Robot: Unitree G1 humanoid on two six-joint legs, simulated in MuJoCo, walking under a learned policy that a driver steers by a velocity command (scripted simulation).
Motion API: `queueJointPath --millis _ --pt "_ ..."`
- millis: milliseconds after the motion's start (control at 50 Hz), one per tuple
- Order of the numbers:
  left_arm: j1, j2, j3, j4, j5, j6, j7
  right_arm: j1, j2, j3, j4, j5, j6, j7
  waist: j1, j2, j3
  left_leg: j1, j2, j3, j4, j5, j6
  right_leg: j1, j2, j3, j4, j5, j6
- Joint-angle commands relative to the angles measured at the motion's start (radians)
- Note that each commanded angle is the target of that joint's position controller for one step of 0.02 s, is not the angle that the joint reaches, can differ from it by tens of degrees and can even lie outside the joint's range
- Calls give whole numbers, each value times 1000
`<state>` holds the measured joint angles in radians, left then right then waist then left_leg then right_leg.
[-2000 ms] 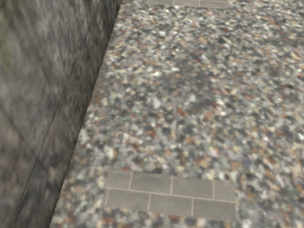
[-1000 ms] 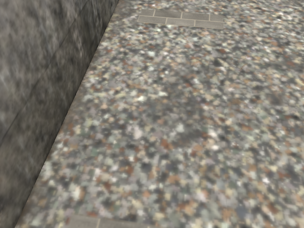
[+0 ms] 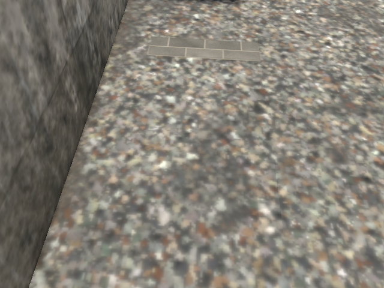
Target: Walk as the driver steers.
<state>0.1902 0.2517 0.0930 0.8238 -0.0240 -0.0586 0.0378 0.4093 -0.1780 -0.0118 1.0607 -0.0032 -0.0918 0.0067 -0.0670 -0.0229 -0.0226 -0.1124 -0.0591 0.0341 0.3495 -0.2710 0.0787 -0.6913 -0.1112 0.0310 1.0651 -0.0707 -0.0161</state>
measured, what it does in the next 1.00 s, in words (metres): walks ahead: right foot, then left foot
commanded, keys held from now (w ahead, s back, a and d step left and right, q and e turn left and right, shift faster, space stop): w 0.50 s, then no key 0.50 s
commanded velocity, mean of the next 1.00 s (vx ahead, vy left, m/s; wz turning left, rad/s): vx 0.34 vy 0.00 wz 0.00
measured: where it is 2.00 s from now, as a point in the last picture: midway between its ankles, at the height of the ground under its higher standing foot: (190, 283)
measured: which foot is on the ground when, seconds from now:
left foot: down 0.00-0.30, up 0.32-0.72, down 0.74-1.00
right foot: up 0.00-0.26, down 0.28-0.76, up 0.78-1.00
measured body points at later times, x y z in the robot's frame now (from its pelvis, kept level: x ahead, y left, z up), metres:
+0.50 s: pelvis +0.29 -0.06 +0.00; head +0.31 -0.06 +0.45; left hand +0.36 +0.20 -0.13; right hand +0.38 -0.32 -0.13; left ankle +0.31 +0.10 -0.66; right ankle +0.30 -0.15 -0.74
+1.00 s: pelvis +0.48 +0.01 -0.01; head +0.51 +0.02 +0.44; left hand +0.55 +0.27 -0.16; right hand +0.58 -0.24 -0.14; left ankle +0.58 +0.09 -0.74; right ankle +0.46 -0.15 -0.72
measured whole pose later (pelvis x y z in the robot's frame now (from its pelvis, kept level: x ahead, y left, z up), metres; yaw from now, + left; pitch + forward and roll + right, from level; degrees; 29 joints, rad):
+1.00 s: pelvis +0.48 +0.01 -0.01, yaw +0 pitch +0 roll -1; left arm 0.22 0.26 0.03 0.93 0.00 0.02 0.06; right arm 0.15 -0.22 0.00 0.92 -0.03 -0.04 0.02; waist -0.01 -0.03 0.06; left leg -0.38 -0.03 0.03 0.44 -0.07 0.06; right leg -0.35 -0.04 0.04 0.77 -0.44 0.06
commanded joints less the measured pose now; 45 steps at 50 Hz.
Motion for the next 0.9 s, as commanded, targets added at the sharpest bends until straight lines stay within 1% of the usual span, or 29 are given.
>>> queueJointPath --millis 20,60,80,180,220,240,260,280,300,320,340,360,380,400,440,480,520,580,620,660,700,740,760,780,800,820,840,860,900 --pt "-56 25 -5 -83 9 -6 -8 20 -176 -29 -36 4 -2 -24 18 71 77 53 245 -174 -173 514 80 -103 -19 -2 -161 112 25" --pt "-148 17 -15 -109 -4 -8 -19 40 -158 -21 -35 10 2 -30 -10 76 76 79 228 -143 -176 445 68 -84 0 -19 -285 181 31" --pt "-196 9 -22 -123 0 -12 -28 68 -146 -15 -26 21 -2 -30 -27 67 94 80 231 -137 -185 384 67 -75 8 -18 -352 207 37" --pt "-351 17 -41 -191 -12 -36 -65 116 -174 -21 -3 25 -3 -17 -57 103 152 171 278 -140 -131 403 90 -57 56 -60 -492 124 6" --pt "-355 31 -44 -208 -13 -48 -81 118 -189 -26 4 26 3 -15 -35 125 147 211 300 -135 -69 515 83 -2 76 -77 -537 36 -31" --pt "-305 56 -33 -203 -2 -48 -89 95 -210 -33 -3 24 8 -15 5 143 107 202 307 -130 -17 712 78 118 109 -98 -546 -4 -53" --pt "-160 98 -10 -165 1 -46 -87 67 -217 -33 -12 19 12 -13 90 182 22 163 285 -100 108 962 66 331 150 -128 -526 9 -87" --pt "86 165 20 -101 -1 -43 -78 18 -213 -28 -37 9 11 -13 210 181 -119 15 235 -67 345 957 30 667 108 -64 -505 87 -139" --pt "267 284 48 -62 32 -35 -68 83 -129 -3 -72 -4 -6 -3 216 -25 -354 -349 105 -25 751 521 -24 1129 -176 325 -502 17 -275" --pt "307 242 34 -33 32 -31 -76 156 -79 15 -44 19 -35 15 192 -223 -554 -501 -16 -162 989 -253 -34 1265 -335 765 -723 -153 -386" --pt "217 157 7 -37 24 -30 -79 54 -188 -17 -72 50 -51 21 192 -177 -368 -619 59 -201 1054 -235 -13 1143 -275 658 -765 -215 -320" --pt "115 108 -9 -49 14 -31 -77 -60 -200 -19 -118 56 -54 15 164 -111 -183 -664 108 -150 1031 -167 -2 962 -228 484 -783 -160 -268" --pt "40 85 -18 -52 15 -37 -82 -109 -183 -20 -135 42 -49 5 119 6 -74 -630 151 -124 956 -89 -7 775 -187 359 -819 -34 -243" --pt "5 55 -27 -54 18 -49 -84 -115 -178 -30 -136 25 -34 -1 81 18 -45 -556 184 -128 901 -33 -10 656 -150 274 -855 59 -229" --pt "1 49 -30 -33 18 -56 -87 -62 -109 -23 -143 20 -9 -3 31 -25 -24 -484 204 -129 844 -8 -22 555 -128 204 -916 78 -236" --pt "25 70 -28 -8 14 -61 -76 -87 -109 -25 -165 22 0 -8 15 -40 25 -528 214 -114 790 26 -43 507 -119 144 -960 79 -240" --pt "53 103 -20 9 18 -59 -59 -168 -130 -32 -198 10 0 -12 25 -31 74 -585 214 -98 678 125 -70 487 -106 95 -978 142 -240" --pt "73 120 -21 22 23 -47 -34 -282 -115 -28 -231 2 -12 4 53 -38 94 -446 151 -33 363 364 -85 410 -18 -52 -932 300 -182" --pt "136 146 -18 51 15 -43 -25 -350 -120 -29 -250 7 -14 15 88 -58 69 -366 107 -20 261 449 -94 445 -28 -41 -913 273 -167" --pt "133 150 -17 68 4 -36 -16 -364 -148 -35 -264 12 -10 21 75 -83 57 -349 109 -63 194 447 -74 527 -64 -14 -873 256 -144" --pt "96 161 -10 71 9 -26 -8 -305 -198 -51 -246 -4 -8 30 38 -85 16 -293 104 -90 166 419 -53 607 -87 6 -789 262 -112" --pt "94 130 -18 73 15 -10 -7 -144 -241 -71 -187 -14 -16 32 -26 -45 -53 -106 85 -61 116 493 -28 618 -19 -14 -574 298 -59" --pt "199 85 -35 76 38 -13 -15 -105 -310 -77 -188 -48 -19 27 10 100 -138 83 227 -165 170 935 25 504 69 -60 -348 50 -13" --pt "384 -39 -73 115 36 -13 -25 -92 -314 -70 -185 -64 -7 23 78 356 -281 317 456 -437 166 1104 221 281 160 -40 -18 -547 43" --pt "387 45 -58 132 16 -12 -25 -81 -239 -49 -186 -38 2 29 54 295 -343 275 437 -521 92 951 234 277 157 83 106 -656 62" --pt "309 112 -41 118 0 -3 -22 -122 -227 -46 -189 -12 8 30 47 211 -269 201 413 -451 65 752 202 216 125 92 166 -636 63" --pt "221 128 -37 104 2 11 -11 -189 -211 -38 -201 -3 15 24 49 114 -194 108 370 -384 30 601 161 191 90 65 145 -585 68" --pt "180 120 -35 94 12 30 2 -250 -189 -27 -209 -8 19 16 66 101 -146 -4 352 -349 -4 484 141 222 55 67 84 -511 75" --pt "168 92 -40 82 25 69 18 -321 -183 -20 -216 -37 29 14 101 157 -106 -162 290 -269 -60 357 133 351 51 36 -87 -448 85"
Keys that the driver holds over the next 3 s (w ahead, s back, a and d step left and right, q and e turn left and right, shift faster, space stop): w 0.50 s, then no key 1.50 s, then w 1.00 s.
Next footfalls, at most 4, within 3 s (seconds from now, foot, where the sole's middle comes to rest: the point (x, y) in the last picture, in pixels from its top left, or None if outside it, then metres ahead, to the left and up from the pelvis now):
0.28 right None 0.34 -0.15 -0.78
0.74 left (156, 261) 0.62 0.09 -0.78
1.08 right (224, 283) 0.53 -0.14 -0.78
2.76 right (217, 174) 1.00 -0.17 -0.78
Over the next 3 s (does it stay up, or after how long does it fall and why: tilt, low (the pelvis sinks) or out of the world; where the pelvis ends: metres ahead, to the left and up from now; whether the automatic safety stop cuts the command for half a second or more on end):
stays up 0.94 -0.09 0.00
